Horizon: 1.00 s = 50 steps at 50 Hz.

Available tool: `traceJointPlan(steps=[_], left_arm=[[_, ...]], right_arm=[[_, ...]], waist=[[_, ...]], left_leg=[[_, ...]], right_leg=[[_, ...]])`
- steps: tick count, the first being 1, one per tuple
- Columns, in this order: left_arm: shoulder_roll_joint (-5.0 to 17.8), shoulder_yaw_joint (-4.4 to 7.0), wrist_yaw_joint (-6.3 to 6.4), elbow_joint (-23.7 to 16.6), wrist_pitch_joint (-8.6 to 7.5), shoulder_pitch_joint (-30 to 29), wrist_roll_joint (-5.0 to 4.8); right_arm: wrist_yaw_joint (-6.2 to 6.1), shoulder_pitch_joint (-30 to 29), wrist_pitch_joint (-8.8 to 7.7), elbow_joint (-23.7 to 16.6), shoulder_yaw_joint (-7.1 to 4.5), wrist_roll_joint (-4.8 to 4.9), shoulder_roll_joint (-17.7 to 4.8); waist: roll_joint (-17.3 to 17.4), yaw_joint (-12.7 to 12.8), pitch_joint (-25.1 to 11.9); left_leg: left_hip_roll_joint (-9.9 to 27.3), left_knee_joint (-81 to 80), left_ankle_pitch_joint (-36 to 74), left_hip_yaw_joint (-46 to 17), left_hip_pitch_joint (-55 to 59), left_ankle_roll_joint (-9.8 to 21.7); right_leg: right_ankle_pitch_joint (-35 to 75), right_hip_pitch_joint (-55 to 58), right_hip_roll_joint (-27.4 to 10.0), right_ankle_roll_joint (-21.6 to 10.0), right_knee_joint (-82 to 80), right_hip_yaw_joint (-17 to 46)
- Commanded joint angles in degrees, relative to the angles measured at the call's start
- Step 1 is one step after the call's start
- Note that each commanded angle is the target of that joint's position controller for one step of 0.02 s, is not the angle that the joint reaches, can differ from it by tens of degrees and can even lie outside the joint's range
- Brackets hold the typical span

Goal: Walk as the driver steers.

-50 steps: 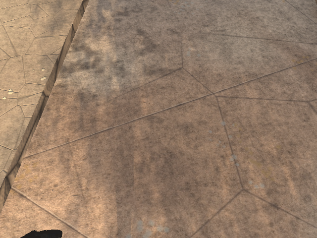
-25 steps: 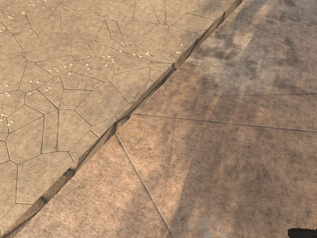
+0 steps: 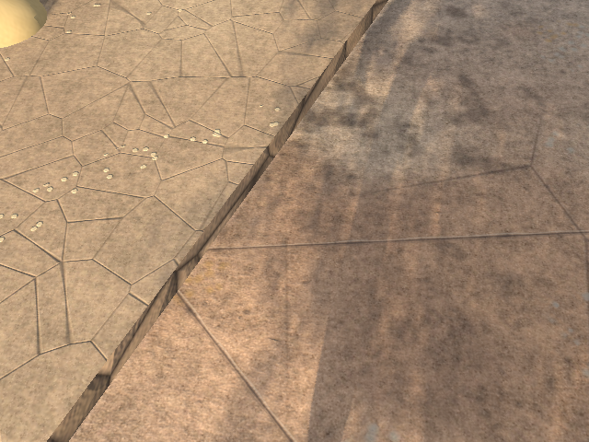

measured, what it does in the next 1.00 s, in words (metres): walks ahead, turning right: right foot, then left foot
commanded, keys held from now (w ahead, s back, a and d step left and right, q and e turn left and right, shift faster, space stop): w+e+shift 0.48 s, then w+q+shift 0.52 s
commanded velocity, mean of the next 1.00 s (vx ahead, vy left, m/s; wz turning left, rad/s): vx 0.81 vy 0.00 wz -0.31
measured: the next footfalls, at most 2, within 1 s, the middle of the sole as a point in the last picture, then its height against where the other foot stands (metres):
right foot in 0.16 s outside the picture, level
left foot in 0.54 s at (375, 418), level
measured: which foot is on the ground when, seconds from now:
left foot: down 0.00-0.16, up 0.18-0.52, down 0.54-0.94, up 0.96-1.00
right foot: up 0.00-0.14, down 0.16-0.54, up 0.56-0.92, down 0.94-1.00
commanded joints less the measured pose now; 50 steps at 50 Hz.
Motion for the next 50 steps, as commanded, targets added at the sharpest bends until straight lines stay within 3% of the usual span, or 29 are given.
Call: traceJointPlan(steps=[1,5,7,8,9,10,12,13,15,20,23,25,26,27,28,29,30,31,32,34,37,40,42,44,46,47,48,49,50], left_arm=[[5.3,1.19,-1.40,-6.8,-1.36,-4.6,-0.70],[5.0,1.63,-1.91,-3.9,-1.73,-0.1,-1.02],[6.6,2.88,-1.11,2.0,-1.97,12.2,-0.78],[10.9,4.91,-0.43,5.5,-2.35,24.0,-0.93],[17.0,4.78,-0.92,4.9,-2.23,24.2,4.09],[14.7,3.82,-0.89,0.9,-3.29,16.9,3.97],[12.7,2.76,-0.35,0.2,-4.61,12.4,3.04],[11.9,2.30,-0.29,0.4,-5.32,11.8,2.52],[10.8,1.52,-0.34,0.9,-6.94,11.1,1.99],[11.5,1.97,-0.21,3.9,-8.54,14.7,1.85],[12.9,2.41,0.39,4.9,-8.95,14.4,1.38],[14.7,2.60,0.37,5.1,-9.42,10.9,1.41],[14.9,2.62,0.23,6.3,-9.48,11.1,2.19],[14.2,2.37,0.17,6.7,-9.47,9.5,3.05],[8.3,0.91,0.26,5.9,-10.01,10.5,3.29],[-0.1,-1.37,-0.91,3.2,-10.84,14.0,1.67],[2.1,-1.66,-1.02,3.0,-10.92,12.4,2.19],[5.2,-1.26,-1.15,3.6,-10.52,9.6,2.83],[6.4,-1.39,-1.39,3.0,-10.38,5.5,4.05],[5.5,-2.03,-1.69,0.3,-9.69,1.0,5.81],[3.7,-3.87,-2.06,-3.8,-8.97,-5.3,6.15],[3.3,-5.47,-3.26,-6.9,-9.45,-12.7,4.33],[4.1,-5.21,-3.25,-6.5,-9.50,-13.0,3.47],[6.0,-4.29,-2.30,-6.0,-9.58,-11.9,3.59],[8.8,-2.38,-0.58,-2.4,-10.05,-0.8,4.30],[12.1,-0.89,0.78,-1.1,-10.37,9.1,5.07],[16.7,0.45,1.95,-0.3,-10.27,17.6,6.52],[17.8,0.99,1.92,-0.5,-9.46,13.6,5.71],[11.5,0.06,1.76,-1.4,-9.24,7.2,5.07]], right_arm=[[0.51,2.4,-1.92,-2.4,-4.07,1.69,-12.5],[2.23,-0.9,-3.04,-1.9,-4.56,3.15,-13.1],[2.52,-5.0,-3.17,-2.2,-3.83,3.05,-10.3],[2.75,-8.2,-3.58,-3.7,-2.52,2.20,-6.5],[4.11,-10.4,-2.93,-8.8,-0.48,-2.83,-2.5],[4.52,-13.1,-2.92,-10.1,-0.47,-5.43,-4.5],[4.96,-8.1,-3.86,-8.1,-0.63,-3.37,-7.8],[5.21,-5.7,-3.87,-6.9,-0.97,-3.63,-9.6],[5.49,-4.7,-2.85,-5.9,-0.79,-3.44,-10.1],[5.59,-12.7,-2.43,-8.6,1.44,-1.49,-6.4],[5.35,-14.9,-2.86,-10.6,1.68,-1.01,-7.1],[4.20,-4.4,-3.17,-7.7,0.76,-0.88,-9.1],[3.11,7.0,-3.20,-4.2,-0.38,-0.71,-11.0],[1.86,20.2,-3.02,-0.4,-1.40,-0.57,-12.4],[0.75,29.8,-3.49,2.1,-2.82,-2.13,-17.4],[1.45,29.3,-4.11,3.4,-3.24,-3.24,-21.3],[2.61,18.1,-4.09,2.3,-2.09,-2.33,-15.5],[3.02,13.6,-4.33,1.6,-1.80,-1.61,-11.5],[3.20,13.0,-4.46,2.2,-1.41,-1.17,-9.4],[3.05,14.8,-4.83,5.3,-0.06,-1.17,-6.4],[2.39,18.1,-5.84,7.5,-0.31,-0.51,-8.0],[2.15,15.9,-6.01,5.9,-1.68,-0.47,-10.9],[2.89,16.8,-6.27,5.8,-2.31,0.38,-12.6],[3.18,18.7,-6.18,6.5,-2.55,0.92,-13.1],[3.43,19.7,-6.03,7.2,-2.94,0.91,-14.4],[3.62,18.3,-6.49,6.6,-2.60,1.23,-12.8],[3.13,18.4,-6.91,4.2,-0.55,1.72,-3.8],[2.82,20.9,-6.19,1.8,0.06,2.75,-4.0],[2.62,17.0,-4.93,2.8,-0.27,1.25,-6.3]], waist=[[6.6,-2.9,-5.1],[3.6,1.4,-3.1],[-1.3,7.6,-4.3],[-10.5,12.7,-5.2],[-24.3,11.8,-2.3],[-11.4,9.7,0.0],[-4.3,4.9,1.1],[-2.8,3.2,0.8],[-4.0,1.8,1.8],[-4.5,3.4,4.5],[-7.2,3.4,3.7],[-7.9,-1.8,-1.7],[-6.8,-6.6,-8.3],[-5.4,-13.6,-13.7],[4.8,-15.9,-18.4],[24.2,-10.0,-19.9],[17.9,-4.6,-10.5],[8.1,-2.9,-6.8],[2.5,-2.7,-5.3],[4.0,-0.6,-2.2],[4.6,0.4,2.5],[4.4,-0.3,3.3],[3.8,-1.0,1.7],[2.2,-0.7,0.1],[-1.5,4.5,-7.6],[-3.1,9.6,-13.6],[-14.0,10.3,-20.1],[-19.7,5.8,-20.9],[-10.9,4.0,-11.6]], left_leg=[[20.9,-16.6,-16.4,-16.8,8.6,9.5],[18.5,-15.1,-18.8,-10.0,6.2,5.9],[11.6,0.0,-12.9,-1.5,-2.1,2.5],[7.3,25.7,-5.0,2.3,-16.8,-0.4],[-4.4,43.4,-23.5,-3.0,-43.0,-3.9],[-2.3,49.0,-17.8,-14.9,-51.2,-4.5],[2.6,44.6,-5.7,-16.7,-46.6,-4.6],[2.7,41.1,-2.6,-16.8,-41.8,-5.0],[1.5,37.0,2.2,-16.0,-36.4,-6.1],[-1.9,19.8,8.6,-14.3,-31.8,-6.3],[-2.8,11.6,10.6,-14.3,-22.6,-4.2],[-5.8,9.3,9.2,-12.7,-7.2,-1.9],[-8.2,11.1,5.0,-10.5,4.0,-0.5],[-6.7,11.0,2.4,-9.9,17.1,0.4],[2.5,8.5,-20.0,-23.2,27.9,1.7],[13.5,-9.7,-40.6,-60.9,28.5,7.0],[14.7,-16.2,-37.7,-72.8,21.2,9.7],[13.9,-13.8,-32.7,-63.9,15.4,11.8],[11.3,-12.8,-24.5,-56.4,9.7,12.1],[6.6,-12.6,-16.5,-48.3,1.3,11.9],[5.5,-16.7,-10.2,-44.6,-4.9,14.2],[2.3,-20.9,-4.7,-37.7,-13.9,12.0],[3.1,-21.8,2.2,-37.2,-15.4,10.7],[3.8,-16.5,11.5,-37.1,-9.2,9.1],[-0.8,4.0,28.9,-32.5,-6.8,6.7],[-4.1,20.8,24.5,-29.7,-14.6,5.0],[-8.2,40.0,-10.0,-25.2,-26.3,4.4],[-7.7,50.3,-9.8,-22.1,-34.2,4.7],[-3.0,53.2,-3.9,-21.4,-37.5,4.8]], right_leg=[[-3.3,-4.6,-1.6,-3.6,-2.3,-0.3],[-2.3,5.5,0.1,-8.6,-13.0,-4.8],[2.0,21.9,6.2,-11.5,-21.3,-9.9],[-1.2,36.2,2.5,-16.1,-23.4,1.9],[-10.5,39.9,-9.4,-21.0,-35.7,37.4],[-8.8,38.2,-13.5,-22.5,-40.8,43.6],[-4.9,32.7,-10.8,-21.2,-39.5,32.8],[-4.6,30.1,-7.7,-20.2,-40.8,29.7],[-1.0,25.8,-4.3,-19.4,-43.9,26.4],[16.7,23.3,-0.2,-18.8,-43.3,21.5],[28.6,22.5,-2.6,-17.3,-43.1,23.4],[49.5,22.1,-2.3,-14.6,-36.6,20.7],[61.5,22.8,-1.0,-13.6,-24.6,17.8],[60.5,17.3,1.4,-12.5,-8.3,15.2],[41.2,4.7,7.2,-11.4,15.0,12.1],[-1.6,-8.5,17.1,-10.3,29.8,16.9],[1.8,-15.1,14.3,-11.7,32.7,17.9],[7.1,-14.2,10.1,-11.6,31.8,14.6],[9.2,-12.0,7.2,-10.9,27.2,12.4],[7.3,-9.8,4.6,-8.6,20.5,11.4],[6.1,-12.1,1.6,-4.8,9.7,9.6],[14.9,0.7,2.9,-2.6,-9.1,6.0],[21.6,10.7,5.2,-2.6,-13.1,3.9],[21.7,13.8,5.9,-2.9,-17.6,4.1],[15.1,27.5,8.2,-4.2,-20.8,2.7],[7.0,39.8,0.8,-5.9,-20.9,9.5],[-17.0,50.0,-16.6,-8.0,-27.8,31.4],[-28.6,45.7,-21.8,-11.7,-39.0,54.3],[-26.4,38.6,-19.0,-12.0,-38.2,46.8]])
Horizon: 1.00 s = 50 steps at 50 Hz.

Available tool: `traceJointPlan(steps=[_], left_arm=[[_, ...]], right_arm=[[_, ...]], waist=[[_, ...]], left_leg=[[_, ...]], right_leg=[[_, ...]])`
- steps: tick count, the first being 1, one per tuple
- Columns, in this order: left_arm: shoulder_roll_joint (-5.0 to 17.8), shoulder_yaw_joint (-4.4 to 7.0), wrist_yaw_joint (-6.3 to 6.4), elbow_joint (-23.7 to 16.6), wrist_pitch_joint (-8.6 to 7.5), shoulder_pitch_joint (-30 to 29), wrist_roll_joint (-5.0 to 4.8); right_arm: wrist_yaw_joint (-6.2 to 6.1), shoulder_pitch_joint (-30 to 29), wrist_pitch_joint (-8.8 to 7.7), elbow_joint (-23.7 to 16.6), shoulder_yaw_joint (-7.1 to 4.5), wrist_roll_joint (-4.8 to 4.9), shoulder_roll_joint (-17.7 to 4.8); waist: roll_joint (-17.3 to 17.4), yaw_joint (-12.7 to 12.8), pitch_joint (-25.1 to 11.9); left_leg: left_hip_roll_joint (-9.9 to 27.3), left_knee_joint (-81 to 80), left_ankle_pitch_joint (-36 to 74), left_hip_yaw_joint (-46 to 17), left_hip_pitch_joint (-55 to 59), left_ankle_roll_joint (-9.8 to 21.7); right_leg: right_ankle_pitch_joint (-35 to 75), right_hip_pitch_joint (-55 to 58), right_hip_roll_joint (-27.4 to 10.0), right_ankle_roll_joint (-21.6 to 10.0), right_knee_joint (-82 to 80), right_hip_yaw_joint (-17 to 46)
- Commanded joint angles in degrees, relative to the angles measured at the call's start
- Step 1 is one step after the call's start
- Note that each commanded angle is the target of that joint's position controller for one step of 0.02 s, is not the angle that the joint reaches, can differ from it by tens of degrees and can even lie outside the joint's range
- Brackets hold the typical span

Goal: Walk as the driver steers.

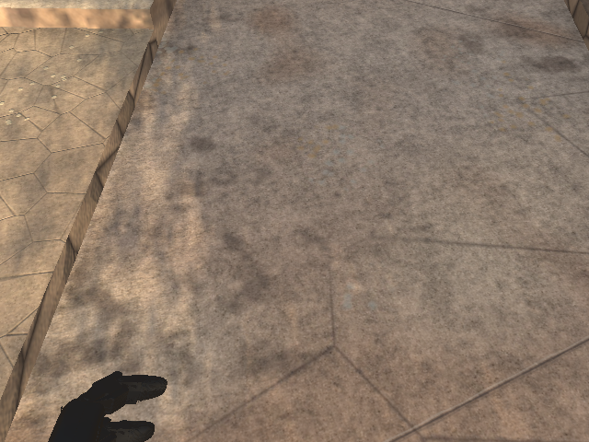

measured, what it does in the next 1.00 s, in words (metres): walks ahead, turning left: left foot, then right foot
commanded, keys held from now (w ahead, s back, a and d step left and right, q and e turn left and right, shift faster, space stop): w+q+shift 0.40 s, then q+shift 0.40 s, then shift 0.14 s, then e+shift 0.06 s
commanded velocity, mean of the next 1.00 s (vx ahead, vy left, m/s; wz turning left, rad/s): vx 0.61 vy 0.00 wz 0.87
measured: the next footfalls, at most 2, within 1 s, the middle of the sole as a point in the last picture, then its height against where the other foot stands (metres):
left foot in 0.38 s outside the picture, level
right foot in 0.74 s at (217, 302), level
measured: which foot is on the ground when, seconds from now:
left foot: up 0.00-0.36, down 0.38-0.72, up 0.74-1.00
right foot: down 0.00-0.36, up 0.38-0.72, down 0.74-1.00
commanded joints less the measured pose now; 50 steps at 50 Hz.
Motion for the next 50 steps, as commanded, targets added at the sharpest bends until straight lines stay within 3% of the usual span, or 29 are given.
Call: traceJointPlan(steps=[1,3,4,7,11,13,15,17,18,19,20,21,22,24,26,27,28,30,31,33,35,36,37,38,39,41,43,46,50], left_arm=[[8.8,4.57,0.92,2.0,0.63,16.3,-0.76],[6.1,3.87,0.76,4.2,-0.04,16.7,-0.87],[5.6,3.80,0.62,5.8,-0.60,17.9,-1.53],[3.9,3.48,-0.09,8.6,-1.77,20.2,-2.58],[6.0,3.83,0.40,10.2,-2.49,18.6,-2.29],[8.5,4.16,0.74,11.1,-2.39,20.8,-2.18],[12.5,5.07,1.61,11.1,-1.43,23.0,-2.12],[15.8,5.98,2.27,9.5,0.55,19.1,-1.67],[15.3,5.96,1.83,8.7,1.21,17.6,-1.18],[9.7,4.83,0.46,7.8,0.90,17.0,-0.56],[7.8,3.74,0.48,0.8,-0.25,22.1,-1.91],[11.1,3.67,0.56,-0.5,-1.62,16.5,-2.12],[11.1,3.28,0.65,-0.4,-2.23,14.9,-2.26],[10.1,2.88,0.91,0.7,-0.74,15.1,-0.77],[9.6,2.93,0.82,0.9,2.15,16.6,0.06],[10.4,4.29,1.65,-2.6,-0.56,10.3,-2.87],[8.3,3.73,1.97,-4.4,-1.50,6.1,-2.75],[3.8,2.55,1.90,-6.0,-2.28,2.0,-2.65],[2.7,1.14,0.94,-3.2,0.88,9.2,-2.30],[4.0,1.41,0.95,-3.4,2.94,9.0,-2.71],[7.0,2.35,1.80,-2.6,2.77,13.3,-2.16],[9.0,3.07,2.33,-0.8,1.87,18.7,-1.63],[12.1,3.59,2.78,-0.2,0.97,22.1,-1.13],[11.8,3.17,2.22,-2.3,1.33,23.6,-0.59],[12.8,4.71,2.18,-2.2,1.58,19.6,-1.66],[5.1,2.69,2.95,-4.7,2.79,9.5,-2.09],[6.2,2.89,2.88,-2.6,3.54,9.0,-1.62],[8.0,4.05,1.68,0.5,3.40,10.8,-1.29],[7.8,4.10,0.28,2.2,4.40,11.4,-2.06]], right_arm=[[0.20,-8.7,-0.03,-8.1,-0.28,-1.23,-4.8],[1.60,-11.4,1.35,-8.5,-0.23,-2.19,-3.1],[2.13,-12.6,2.17,-9.4,0.09,-2.49,-1.9],[3.23,-19.5,3.47,-13.5,1.01,-2.76,-0.6],[4.85,-28.5,3.33,-17.9,2.40,-2.47,-1.6],[5.25,-31.1,3.20,-18.5,2.96,-2.46,-1.8],[4.74,-26.5,3.12,-16.8,2.43,-2.48,-4.1],[3.44,-8.3,2.86,-11.6,0.42,-2.57,-8.7],[2.06,3.1,2.74,-7.4,-1.40,-2.44,-11.5],[0.33,-0.5,3.63,-7.0,-3.22,-0.98,-15.5],[0.12,-5.6,4.40,-10.6,-4.15,-3.15,-22.5],[-0.65,-3.3,4.55,-11.9,-4.40,-2.76,-20.2],[-1.35,-5.3,3.92,-10.7,-3.67,-2.30,-16.7],[-1.99,-10.6,2.19,-10.4,-2.40,-1.78,-13.3],[-1.57,-12.3,1.16,-10.5,-1.44,-0.83,-11.3],[-1.19,-17.9,-0.81,-14.4,-1.23,2.19,-8.6],[-1.52,-19.6,-1.14,-14.1,-1.65,2.64,-10.3],[-3.20,-17.8,0.65,-12.9,-2.86,2.58,-12.2],[-1.78,-13.1,1.78,-8.4,-2.98,-2.16,-13.8],[-0.95,-9.9,2.64,-8.5,-2.41,-0.68,-8.8],[-1.32,-13.2,2.95,-10.6,-2.74,-0.96,-9.3],[-1.49,-14.2,2.58,-11.5,-2.78,-0.91,-9.1],[-1.80,-10.8,2.33,-12.6,-1.83,-0.50,-4.3],[-3.00,-2.8,2.65,-13.7,-1.55,-0.16,-4.2],[-3.03,2.3,2.99,-13.3,-1.71,-1.35,-6.2],[-1.48,-7.5,4.96,-13.4,-2.35,-3.27,-8.4],[0.18,-10.2,6.93,-14.6,-2.06,-2.54,-7.3],[0.51,-10.1,7.55,-15.2,-0.18,-1.75,-2.9],[0.25,-12.1,7.53,-15.3,1.35,-2.01,-1.9]], waist=[[-6.9,10.6,-3.6],[-6.4,8.5,0.8],[-8.2,7.8,1.9],[-6.7,6.7,3.0],[-3.8,5.1,7.1],[-2.8,5.3,7.6],[-5.8,2.1,2.8],[-8.0,-7.6,-6.4],[-5.0,-11.4,-11.0],[7.9,-6.3,-7.2],[14.0,1.1,-15.7],[3.9,-3.2,-17.0],[-2.4,0.3,-6.2],[-8.4,7.0,2.5],[-8.8,9.8,3.3],[-10.2,9.4,2.6],[-9.5,9.6,3.0],[-5.8,6.9,-0.5],[2.4,7.7,-4.7],[3.0,5.2,-6.0],[2.2,8.9,-6.1],[0.3,12.1,-6.4],[-9.0,11.5,-10.1],[-10.9,7.4,-17.8],[-13.5,5.1,-24.7],[-6.7,5.3,-13.5],[-8.7,5.0,-6.2],[-9.4,3.8,-7.0],[-12.5,4.4,-8.0]], left_leg=[[5.9,20.7,8.2,4.1,-37.6,1.3],[8.3,17.8,9.8,4.0,-35.3,0.2],[9.2,17.1,10.3,4.3,-35.7,-0.2],[9.8,15.8,14.1,6.2,-39.0,-0.3],[8.0,-1.7,23.9,12.8,-32.2,1.2],[4.0,-10.5,25.1,18.6,-23.6,3.3],[-0.6,-12.6,22.2,21.0,-15.2,5.0],[-2.9,-13.7,17.5,17.5,4.8,8.1],[-2.8,-17.4,15.3,13.0,20.9,10.0],[3.5,-19.9,11.2,1.8,27.4,11.7],[17.0,-28.4,12.4,-31.0,40.9,23.3],[19.6,-38.0,8.7,-39.1,39.7,24.3],[18.7,-40.6,16.8,-34.8,28.5,21.7],[13.1,-38.8,42.5,-21.8,9.4,18.2],[9.8,-39.0,58.5,-13.7,-2.1,16.0],[7.4,-40.3,50.6,-17.0,-6.3,15.6],[5.1,-39.5,50.3,-14.3,-9.7,14.1],[-1.3,-35.6,49.0,-8.7,-12.4,8.5],[-4.3,-31.0,57.1,-2.5,-8.9,5.4],[-5.3,-24.9,51.6,-6.1,-12.2,0.6],[-5.4,-15.6,44.1,-10.7,-12.1,-1.5],[-6.2,-5.7,37.5,-9.6,-12.9,-2.9],[-9.8,11.5,-4.1,-3.7,-19.1,-4.2],[-9.3,24.5,-20.8,0.7,-22.3,-4.4],[-5.2,32.9,-12.6,1.6,-24.8,-5.1],[-0.1,27.2,-2.8,3.5,-24.3,-6.1],[0.8,19.6,-2.1,4.2,-19.8,-7.2],[0.2,5.9,-2.6,6.9,-12.1,-6.1],[0.0,-11.5,-0.4,7.9,-3.2,-3.9]], right_leg=[[-27.5,33.2,-20.9,-8.0,-22.4,32.1],[-10.8,26.6,-16.0,-5.8,-23.7,17.8],[-5.1,25.5,-15.4,-5.0,-24.0,13.4],[12.0,25.7,-14.5,-4.1,-25.3,3.1],[23.0,21.2,-10.3,-2.3,-29.9,-10.5],[43.0,21.7,-9.4,-1.3,-28.2,-14.7],[68.1,27.2,-10.8,-0.4,-18.3,-15.1],[75.2,24.0,-13.2,-1.3,5.3,-13.2],[58.9,14.1,-11.3,-1.6,24.6,-12.6],[-5.3,-3.1,0.3,-0.2,47.0,-11.9],[-18.1,-23.0,4.1,2.0,63.2,-2.2],[-12.9,-27.8,2.0,1.8,61.3,5.6],[-9.9,-26.8,-0.8,1.6,53.9,6.1],[-11.7,-16.6,-3.9,3.2,43.8,5.3],[-13.2,-7.8,-5.2,5.1,34.3,4.0],[-12.3,-6.1,-2.9,5.6,27.4,7.4],[-9.4,-4.1,-1.7,5.9,19.0,5.9],[5.9,4.1,4.7,5.7,1.9,1.9],[15.4,9.5,4.9,3.3,2.2,-2.4],[20.3,16.3,6.7,1.9,-0.7,-1.7],[20.1,22.1,6.5,1.4,-7.2,2.2],[25.4,27.7,3.3,0.2,-12.0,4.4],[49.9,37.2,-12.0,-3.3,-9.8,15.2],[76.4,40.8,-28.4,-9.0,-2.6,27.7],[63.4,40.6,-32.4,-17.3,-4.6,35.9],[24.5,23.5,-20.8,-14.3,-13.0,24.7],[23.2,13.1,-14.8,-11.7,-16.5,13.6],[30.2,9.1,-12.4,-11.0,-16.3,6.3],[19.0,6.5,-12.0,-10.9,-17.1,6.5]])
Over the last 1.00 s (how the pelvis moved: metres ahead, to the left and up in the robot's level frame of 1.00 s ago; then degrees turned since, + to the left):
0.62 -0.33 -0.02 -16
